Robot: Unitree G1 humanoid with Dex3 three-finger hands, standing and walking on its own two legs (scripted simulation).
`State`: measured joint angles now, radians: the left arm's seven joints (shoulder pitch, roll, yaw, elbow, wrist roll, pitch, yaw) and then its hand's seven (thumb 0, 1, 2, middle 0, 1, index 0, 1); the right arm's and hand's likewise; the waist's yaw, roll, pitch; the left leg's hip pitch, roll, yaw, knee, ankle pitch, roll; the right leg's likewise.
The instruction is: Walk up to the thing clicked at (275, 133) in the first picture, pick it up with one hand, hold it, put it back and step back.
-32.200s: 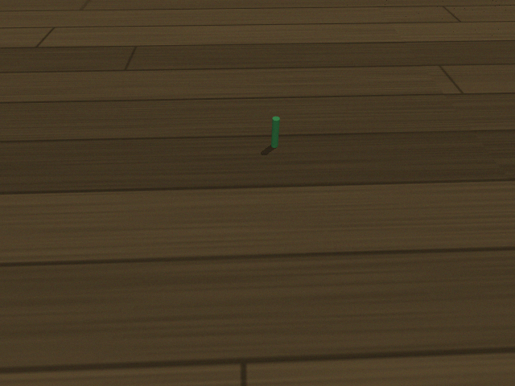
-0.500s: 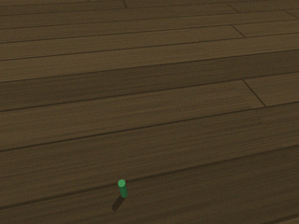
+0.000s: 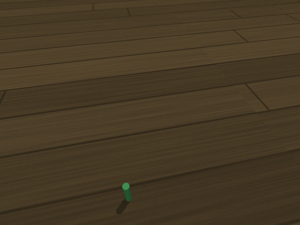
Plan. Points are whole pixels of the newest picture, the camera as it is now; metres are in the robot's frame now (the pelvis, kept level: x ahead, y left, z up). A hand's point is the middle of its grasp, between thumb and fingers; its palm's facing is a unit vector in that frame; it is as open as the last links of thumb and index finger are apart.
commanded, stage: stand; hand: left
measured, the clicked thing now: (127, 192) +0.44 +0.15 -0.68
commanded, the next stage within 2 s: step back in 1.28 s
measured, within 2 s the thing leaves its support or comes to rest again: neither
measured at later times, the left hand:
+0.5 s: hand out of the picture +0.08 +0.23 -0.16, palm faces -0.02 -0.94 -0.34, open 7.4 cm
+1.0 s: hand out of the picture +0.11 +0.23 -0.15, palm faces -0.02 -0.94 -0.34, open 7.4 cm
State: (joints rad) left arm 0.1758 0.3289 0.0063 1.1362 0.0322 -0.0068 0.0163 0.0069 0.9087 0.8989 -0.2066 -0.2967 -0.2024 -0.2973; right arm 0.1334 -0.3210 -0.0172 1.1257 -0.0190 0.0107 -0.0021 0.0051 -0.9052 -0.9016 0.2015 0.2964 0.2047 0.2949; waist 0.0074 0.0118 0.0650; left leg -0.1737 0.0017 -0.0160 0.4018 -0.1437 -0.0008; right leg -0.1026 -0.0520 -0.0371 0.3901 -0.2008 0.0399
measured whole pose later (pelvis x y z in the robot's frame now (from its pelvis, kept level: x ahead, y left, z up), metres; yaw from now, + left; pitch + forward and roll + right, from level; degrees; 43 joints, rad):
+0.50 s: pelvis +0.02 -0.01 +0.00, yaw +0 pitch -3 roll +0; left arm 0.14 0.32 0.02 1.15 0.02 -0.01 0.01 0.01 0.91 0.90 -0.21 -0.30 -0.20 -0.30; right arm 0.13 -0.33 0.00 1.15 -0.02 0.00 0.00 0.01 -0.91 -0.90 0.20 0.30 0.20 0.29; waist 0.00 0.02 0.08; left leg -0.16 0.02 -0.02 0.37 -0.15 -0.02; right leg -0.10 -0.03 -0.04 0.36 -0.21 0.02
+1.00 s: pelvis +0.03 -0.02 +0.00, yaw +0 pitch -3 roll +0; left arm 0.11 0.33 0.02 1.13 0.02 -0.01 0.01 0.01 0.91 0.90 -0.21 -0.30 -0.20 -0.30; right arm 0.09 -0.34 0.00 1.14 -0.01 0.00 0.00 0.00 -0.91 -0.90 0.20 0.30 0.20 0.29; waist 0.00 0.00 0.06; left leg -0.13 0.03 -0.02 0.34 -0.15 -0.03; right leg -0.05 -0.03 -0.04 0.32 -0.20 0.02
